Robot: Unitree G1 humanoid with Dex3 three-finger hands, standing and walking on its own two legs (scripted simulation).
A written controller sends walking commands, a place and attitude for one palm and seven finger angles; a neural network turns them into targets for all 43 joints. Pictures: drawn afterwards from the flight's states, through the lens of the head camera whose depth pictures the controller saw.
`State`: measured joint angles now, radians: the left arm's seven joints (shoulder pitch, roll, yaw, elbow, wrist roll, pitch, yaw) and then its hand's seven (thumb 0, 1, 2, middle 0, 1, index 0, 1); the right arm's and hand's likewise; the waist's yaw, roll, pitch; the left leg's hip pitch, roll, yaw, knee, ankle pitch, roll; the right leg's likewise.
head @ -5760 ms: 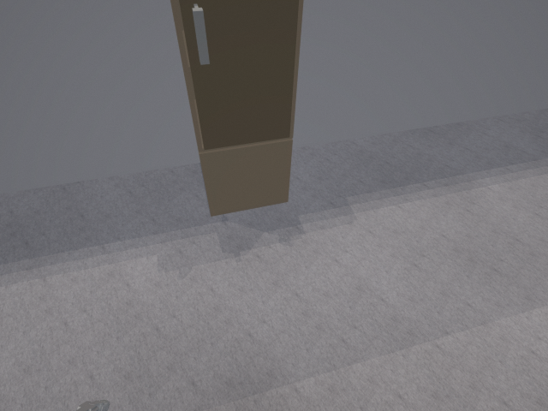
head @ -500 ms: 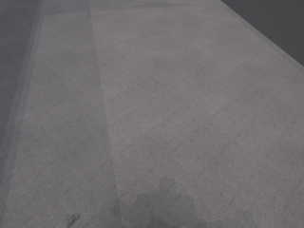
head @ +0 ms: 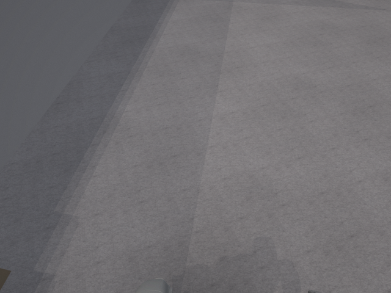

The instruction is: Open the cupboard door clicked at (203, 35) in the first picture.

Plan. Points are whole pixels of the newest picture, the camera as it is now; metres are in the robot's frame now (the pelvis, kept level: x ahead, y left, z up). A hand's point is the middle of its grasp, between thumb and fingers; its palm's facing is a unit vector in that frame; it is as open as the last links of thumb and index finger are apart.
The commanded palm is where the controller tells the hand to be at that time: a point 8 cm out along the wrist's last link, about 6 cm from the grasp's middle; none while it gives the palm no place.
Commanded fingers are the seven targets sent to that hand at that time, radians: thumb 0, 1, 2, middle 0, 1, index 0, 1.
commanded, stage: turn to face it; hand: left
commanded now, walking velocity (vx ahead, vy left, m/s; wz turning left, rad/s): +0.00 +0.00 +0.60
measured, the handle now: out of the picture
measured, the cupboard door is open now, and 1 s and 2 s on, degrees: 0 0 0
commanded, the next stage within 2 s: none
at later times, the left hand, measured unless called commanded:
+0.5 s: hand out of the picture +0.08 +0.24 -0.15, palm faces +0.30 -0.91 -0.28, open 7.4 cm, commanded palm none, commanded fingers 0.00 0.90 0.90 -0.20 -0.30 -0.20 -0.30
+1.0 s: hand out of the picture -0.10 +0.23 -0.19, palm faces +0.62 -0.75 -0.25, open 7.4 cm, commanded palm none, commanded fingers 0.00 0.90 0.90 -0.20 -0.30 -0.20 -0.30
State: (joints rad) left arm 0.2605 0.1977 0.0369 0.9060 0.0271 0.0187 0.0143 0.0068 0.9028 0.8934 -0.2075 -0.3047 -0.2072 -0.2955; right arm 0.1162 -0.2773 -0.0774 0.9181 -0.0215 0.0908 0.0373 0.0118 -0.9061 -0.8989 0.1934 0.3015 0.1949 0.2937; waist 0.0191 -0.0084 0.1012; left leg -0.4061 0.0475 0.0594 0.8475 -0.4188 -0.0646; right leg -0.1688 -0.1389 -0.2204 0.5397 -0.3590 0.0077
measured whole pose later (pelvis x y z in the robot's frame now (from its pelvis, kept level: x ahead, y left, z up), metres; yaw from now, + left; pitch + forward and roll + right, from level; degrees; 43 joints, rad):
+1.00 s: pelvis -0.01 +0.02 -0.01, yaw +36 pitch +0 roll +0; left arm 0.23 0.28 0.08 0.92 0.02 0.08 0.01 0.01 0.90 0.89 -0.21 -0.30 -0.21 -0.30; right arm 0.14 -0.24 -0.06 0.89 -0.02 0.03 0.03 0.01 -0.90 -0.90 0.20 0.30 0.20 0.29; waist 0.02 -0.06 0.09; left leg -0.32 0.01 0.08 0.66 -0.33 0.04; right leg -0.40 -0.15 -0.14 0.99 -0.54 0.08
